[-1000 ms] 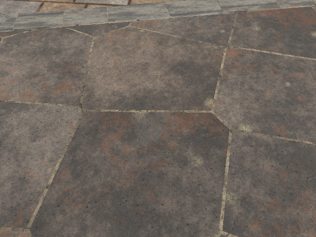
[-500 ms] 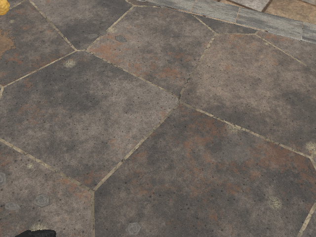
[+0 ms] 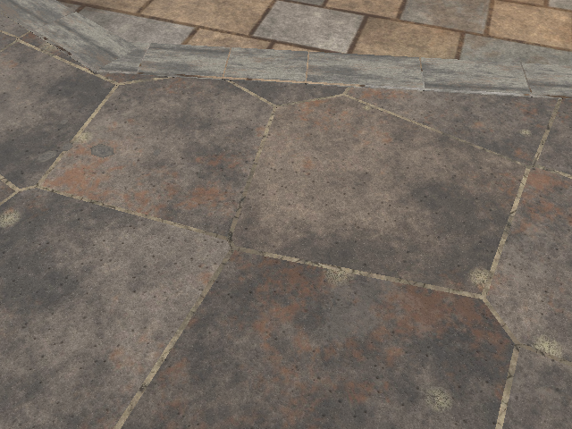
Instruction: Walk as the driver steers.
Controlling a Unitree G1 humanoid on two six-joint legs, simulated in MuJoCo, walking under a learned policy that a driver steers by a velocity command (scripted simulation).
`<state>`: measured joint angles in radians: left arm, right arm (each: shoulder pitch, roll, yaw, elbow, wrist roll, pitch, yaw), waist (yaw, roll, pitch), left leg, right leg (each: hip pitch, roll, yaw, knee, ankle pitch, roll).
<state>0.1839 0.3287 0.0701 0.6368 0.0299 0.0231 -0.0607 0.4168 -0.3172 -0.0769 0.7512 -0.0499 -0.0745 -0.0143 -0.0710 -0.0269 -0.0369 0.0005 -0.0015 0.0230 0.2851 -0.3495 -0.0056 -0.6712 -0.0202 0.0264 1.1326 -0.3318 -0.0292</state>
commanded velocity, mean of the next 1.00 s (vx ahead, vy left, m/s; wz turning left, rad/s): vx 0.93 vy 0.00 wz -0.01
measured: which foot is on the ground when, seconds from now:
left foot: down 0.00-0.22, up 0.24-0.66, down 0.68-1.00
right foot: up 0.00-0.18, down 0.20-0.66, up 0.68-1.00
